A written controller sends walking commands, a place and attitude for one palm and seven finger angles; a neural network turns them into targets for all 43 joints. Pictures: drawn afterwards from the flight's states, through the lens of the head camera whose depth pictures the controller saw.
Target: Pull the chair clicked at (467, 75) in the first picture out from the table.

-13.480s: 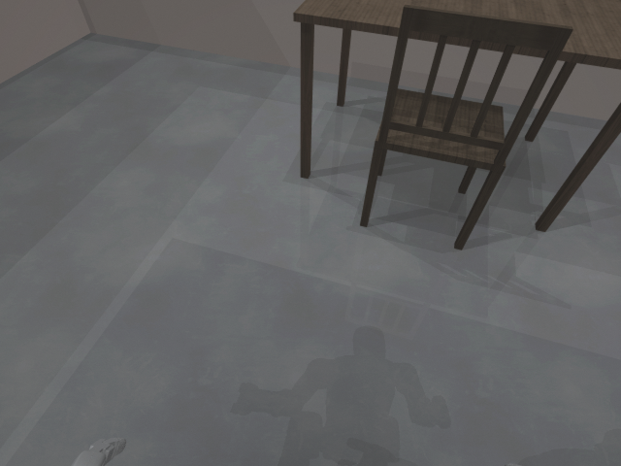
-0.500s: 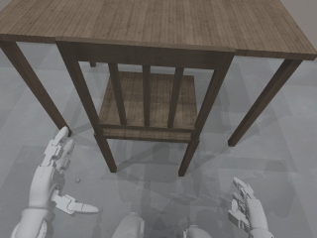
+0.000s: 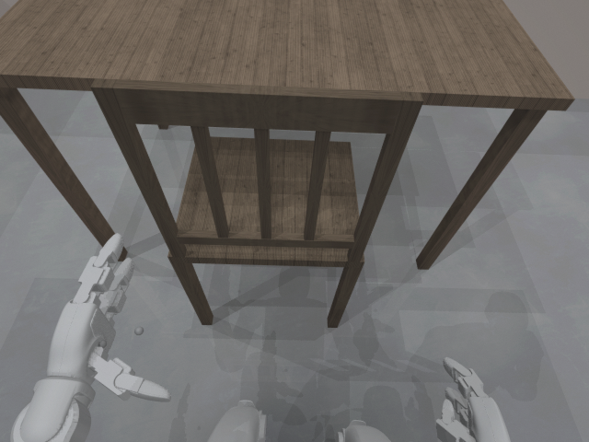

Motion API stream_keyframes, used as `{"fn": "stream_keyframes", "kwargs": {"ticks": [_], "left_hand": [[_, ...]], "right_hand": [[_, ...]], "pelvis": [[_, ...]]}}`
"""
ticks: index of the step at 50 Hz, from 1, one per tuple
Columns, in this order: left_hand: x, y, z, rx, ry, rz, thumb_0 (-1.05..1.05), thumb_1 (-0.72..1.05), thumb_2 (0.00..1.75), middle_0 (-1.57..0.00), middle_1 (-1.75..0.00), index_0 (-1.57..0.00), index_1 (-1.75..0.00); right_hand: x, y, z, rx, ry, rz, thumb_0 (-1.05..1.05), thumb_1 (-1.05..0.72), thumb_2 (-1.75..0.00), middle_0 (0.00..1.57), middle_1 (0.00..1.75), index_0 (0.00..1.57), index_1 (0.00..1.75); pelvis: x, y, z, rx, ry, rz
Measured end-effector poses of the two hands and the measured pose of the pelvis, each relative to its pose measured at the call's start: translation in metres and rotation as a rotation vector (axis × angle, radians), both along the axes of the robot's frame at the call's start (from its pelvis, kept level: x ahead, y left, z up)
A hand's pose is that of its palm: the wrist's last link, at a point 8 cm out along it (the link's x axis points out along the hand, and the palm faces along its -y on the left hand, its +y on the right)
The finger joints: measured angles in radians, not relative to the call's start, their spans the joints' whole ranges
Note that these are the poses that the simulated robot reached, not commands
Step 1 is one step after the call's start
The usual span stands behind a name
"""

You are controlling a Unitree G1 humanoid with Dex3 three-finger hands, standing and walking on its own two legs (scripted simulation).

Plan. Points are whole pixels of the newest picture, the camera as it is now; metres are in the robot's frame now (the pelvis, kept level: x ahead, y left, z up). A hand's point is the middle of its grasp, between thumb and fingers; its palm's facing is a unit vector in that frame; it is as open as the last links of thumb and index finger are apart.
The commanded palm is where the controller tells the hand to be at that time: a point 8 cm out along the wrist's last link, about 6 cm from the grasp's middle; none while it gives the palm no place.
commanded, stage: raise the hand toward the chair's back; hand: left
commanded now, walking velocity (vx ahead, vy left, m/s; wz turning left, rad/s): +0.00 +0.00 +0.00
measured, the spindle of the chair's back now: (264, 190) +0.51 +0.08 -0.01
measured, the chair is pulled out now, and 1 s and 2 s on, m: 0.00 0.00 0.00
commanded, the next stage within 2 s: aim the fingers beside a spindle in 0.30 s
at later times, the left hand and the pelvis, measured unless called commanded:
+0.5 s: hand (155, 323) +0.25 +0.19 +0.03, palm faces +0.04 -1.00 -0.06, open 16.9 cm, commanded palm +0.23 +0.24 +0.04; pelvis +0.01 -0.02 +0.00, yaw +0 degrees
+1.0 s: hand (178, 301) +0.29 +0.17 +0.02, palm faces +0.00 -1.00 -0.03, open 16.9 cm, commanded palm +0.27 +0.23 +0.02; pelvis +0.00 -0.01 -0.02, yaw +0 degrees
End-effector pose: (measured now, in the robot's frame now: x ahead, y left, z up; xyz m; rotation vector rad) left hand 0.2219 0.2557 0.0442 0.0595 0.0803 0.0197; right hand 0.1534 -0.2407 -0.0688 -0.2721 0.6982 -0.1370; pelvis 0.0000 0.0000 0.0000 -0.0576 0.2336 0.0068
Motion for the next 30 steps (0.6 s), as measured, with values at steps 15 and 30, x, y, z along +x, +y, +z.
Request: {"fn": "stream_keyframes", "kwargs": {"ticks": [15, 30], "left_hand": [[0.004, -0.012, 0.001, 0.007, -0.010, 0.007, -0.02, -0.50, 0.30, -0.06, -0.08, -0.06, -0.08], [0.018, -0.018, -0.010, -0.007, -0.011, 0.004, -0.02, -0.50, 0.30, -0.06, -0.08, -0.06, -0.08]], "right_hand": [[0.019, -0.006, -0.002, 0.020, -0.023, 0.022, 0.01, -0.90, -0.90, 0.20, 0.30, 0.20, 0.30], [0.021, -0.015, -0.011, 0.017, -0.009, 0.024, 0.01, -0.90, -0.90, 0.20, 0.30, 0.20, 0.30]], "pelvis": [[0.006, -0.011, -0.001, 0.010, 0.009, 0.002], [0.006, -0.019, -0.006, 0.015, 0.027, 0.001]]}}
